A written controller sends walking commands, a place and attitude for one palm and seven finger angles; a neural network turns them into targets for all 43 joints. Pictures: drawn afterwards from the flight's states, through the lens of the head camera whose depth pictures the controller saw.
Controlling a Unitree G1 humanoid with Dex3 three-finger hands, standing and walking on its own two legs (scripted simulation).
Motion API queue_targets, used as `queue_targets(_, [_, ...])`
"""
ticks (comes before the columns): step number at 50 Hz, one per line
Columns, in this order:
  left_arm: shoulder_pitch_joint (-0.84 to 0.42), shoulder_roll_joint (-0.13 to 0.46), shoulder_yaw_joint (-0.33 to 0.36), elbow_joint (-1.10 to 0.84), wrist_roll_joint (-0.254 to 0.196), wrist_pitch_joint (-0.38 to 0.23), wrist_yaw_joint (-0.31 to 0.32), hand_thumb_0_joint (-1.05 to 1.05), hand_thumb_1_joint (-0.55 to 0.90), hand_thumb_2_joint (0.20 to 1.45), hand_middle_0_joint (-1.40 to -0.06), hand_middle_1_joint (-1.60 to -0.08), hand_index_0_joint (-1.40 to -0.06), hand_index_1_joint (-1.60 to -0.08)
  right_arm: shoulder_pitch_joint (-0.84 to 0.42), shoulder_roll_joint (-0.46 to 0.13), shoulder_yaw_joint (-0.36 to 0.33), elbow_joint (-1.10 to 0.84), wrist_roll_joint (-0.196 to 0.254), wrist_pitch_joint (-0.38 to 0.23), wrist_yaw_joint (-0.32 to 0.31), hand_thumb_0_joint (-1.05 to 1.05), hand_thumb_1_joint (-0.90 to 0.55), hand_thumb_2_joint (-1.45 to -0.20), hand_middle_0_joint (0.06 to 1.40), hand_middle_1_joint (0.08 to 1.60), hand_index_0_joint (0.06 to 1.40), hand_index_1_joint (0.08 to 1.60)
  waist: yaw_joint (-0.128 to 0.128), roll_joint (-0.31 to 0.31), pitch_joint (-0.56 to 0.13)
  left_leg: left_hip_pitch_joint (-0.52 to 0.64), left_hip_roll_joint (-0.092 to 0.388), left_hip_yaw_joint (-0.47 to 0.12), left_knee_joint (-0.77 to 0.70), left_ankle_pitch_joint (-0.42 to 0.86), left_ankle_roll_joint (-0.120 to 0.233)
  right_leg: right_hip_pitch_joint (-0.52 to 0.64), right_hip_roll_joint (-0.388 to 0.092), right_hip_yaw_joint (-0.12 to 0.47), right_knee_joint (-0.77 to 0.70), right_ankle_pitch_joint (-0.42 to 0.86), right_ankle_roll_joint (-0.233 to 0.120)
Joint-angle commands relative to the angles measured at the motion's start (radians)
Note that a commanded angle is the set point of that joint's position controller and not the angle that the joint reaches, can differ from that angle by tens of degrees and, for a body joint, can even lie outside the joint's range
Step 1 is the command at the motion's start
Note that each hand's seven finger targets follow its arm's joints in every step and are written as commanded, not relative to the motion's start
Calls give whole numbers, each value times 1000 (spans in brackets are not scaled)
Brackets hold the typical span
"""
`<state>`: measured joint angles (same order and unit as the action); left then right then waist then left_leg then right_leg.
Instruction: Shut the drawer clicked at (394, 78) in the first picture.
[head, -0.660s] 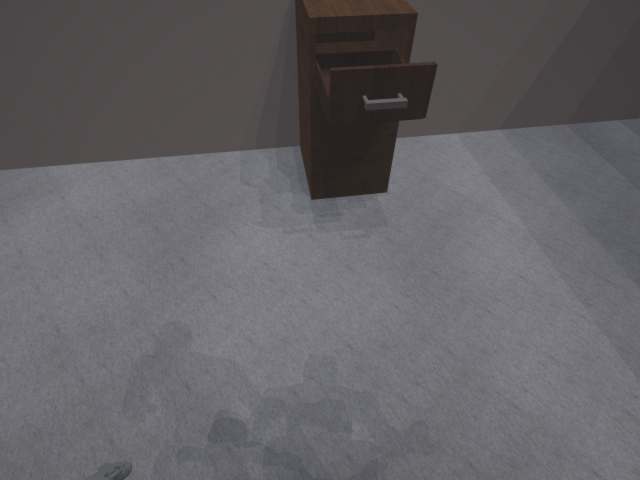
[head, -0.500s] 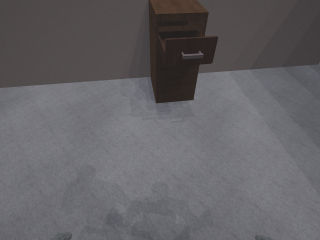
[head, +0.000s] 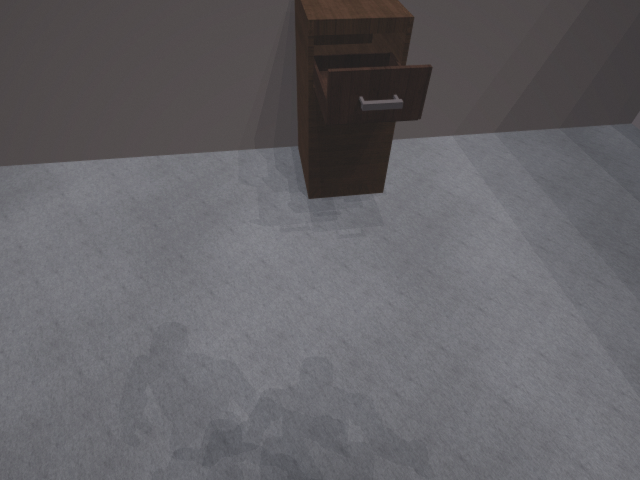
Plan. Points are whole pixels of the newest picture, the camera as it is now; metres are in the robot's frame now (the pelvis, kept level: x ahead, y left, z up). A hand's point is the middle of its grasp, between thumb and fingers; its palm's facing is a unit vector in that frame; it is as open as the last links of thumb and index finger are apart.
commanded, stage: stand and wait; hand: left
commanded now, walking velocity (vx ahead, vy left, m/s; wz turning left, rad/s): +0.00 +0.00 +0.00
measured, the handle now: (380, 101) +1.22 -0.13 -0.11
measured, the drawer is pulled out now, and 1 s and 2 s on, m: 0.29 0.29 0.29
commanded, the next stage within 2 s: look at it before walking up in 0.16 s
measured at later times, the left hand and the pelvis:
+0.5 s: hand out of the picture +0.07 +0.25 -0.16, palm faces -0.03 -0.94 -0.33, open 7.4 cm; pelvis +0.00 +0.00 +0.00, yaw +0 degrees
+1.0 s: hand out of the picture +0.08 +0.24 -0.16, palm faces -0.04 -0.95 -0.32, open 7.4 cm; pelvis +0.02 +0.00 +0.00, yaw -2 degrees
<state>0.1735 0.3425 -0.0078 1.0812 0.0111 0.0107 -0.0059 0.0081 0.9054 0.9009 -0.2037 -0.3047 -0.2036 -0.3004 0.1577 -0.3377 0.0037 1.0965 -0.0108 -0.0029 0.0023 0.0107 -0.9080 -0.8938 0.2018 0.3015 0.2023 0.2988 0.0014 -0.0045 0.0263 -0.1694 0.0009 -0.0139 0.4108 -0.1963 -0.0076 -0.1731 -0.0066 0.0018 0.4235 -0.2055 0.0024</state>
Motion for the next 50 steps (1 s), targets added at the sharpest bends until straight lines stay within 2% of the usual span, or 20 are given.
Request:
queue_targets(1, [-57, 201, 41, -62, 0, -31, 14, 0, 900, 900, -200, -300, -200, -300, -57, -194, -39, -60, 0, -31, -13, 0, -900, -900, 200, 300, 200, 300, 2, -9, -19, -32, 102, -96, -93, -19, 36, -30, -108, 121, -114, -81, -35])
queue_targets(19, [-57, 195, 39, -50, 2, -32, 16, 0, 900, 900, -200, -300, -200, -300, -57, -200, -39, -44, 1, -37, -15, 0, -900, -900, 200, 300, 200, 300, 4, 12, -36, -4, 116, -99, -111, 32, 37, -16, -102, 113, -99, 3, -30])
queue_targets(27, [-61, 198, 42, -49, 2, -35, 16, 0, 900, 900, -200, -300, -200, -300, -60, -197, -38, -47, 2, -37, -16, 0, -900, -900, 200, 300, 200, 300, 4, -9, -48, 11, 117, -96, -106, 70, 36, 1, -104, 114, -103, 43, -31])
queue_targets(30, [-59, 200, 41, -48, 1, -37, 16, 0, 900, 900, -200, -300, -200, -300, -67, -201, -38, -45, 2, -38, -16, 0, -900, -900, 200, 300, 200, 300, 4, 6, -58, 25, 117, -92, -103, 88, 34, 6, -108, 111, -104, 63, -30])
queue_targets(36, [-62, 202, 40, -48, 2, -37, 15, 0, 900, 900, -200, -300, -200, -300, -74, -200, -38, -43, 1, -35, -15, 0, -900, -900, 200, 300, 200, 300, 2, -4, -36, 26, 114, -89, -107, 73, 32, -8, -108, 118, -118, 51, -31])
queue_targets(44, [-63, 204, 41, -49, 1, -39, 15, 0, 900, 900, -200, -300, -200, -300, -76, -202, -36, -42, 2, -37, -16, 0, -900, -900, 200, 300, 200, 300, 3, -5, -50, 36, 118, -87, -107, 100, 32, 12, -109, 115, -116, 85, -30])
queue_targets(46, [-8, 108, 24, -25, -1, -23, 17, 0, 900, 900, -200, -300, -200, -300, -28, -105, -17, -21, -5, -25, -14, 0, -900, -900, 200, 300, 200, 300, 3, -2, -65, 56, 116, -49, -78, 33, 13, -4, -101, 128, -109, 16, -23])
queue_targets(47, [15, 89, 23, -25, 2, -12, 15, 0, 900, 900, -200, -300, -200, -300, 6, -77, -14, -19, -7, -19, -14, 0, -900, -900, 200, 300, 200, 300, 1, -10, -57, 53, 114, -36, -61, -39, 12, -23, -91, 134, -96, -57, -26])
queue_targets(50, [33, 91, 37, -52, 9, 4, 0, 0, 900, 900, -200, -300, -200, -300, 34, -99, -33, -37, -12, -11, -15, 0, -900, -900, 200, 300, 200, 300, 1, 8, 29, 4, 132, -43, -76, -271, 28, -133, -53, 152, -60, -252, -39])
